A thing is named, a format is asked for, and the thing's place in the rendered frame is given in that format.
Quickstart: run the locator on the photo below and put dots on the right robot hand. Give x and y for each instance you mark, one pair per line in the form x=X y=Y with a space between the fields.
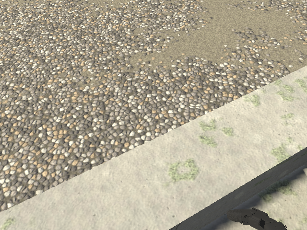
x=255 y=218

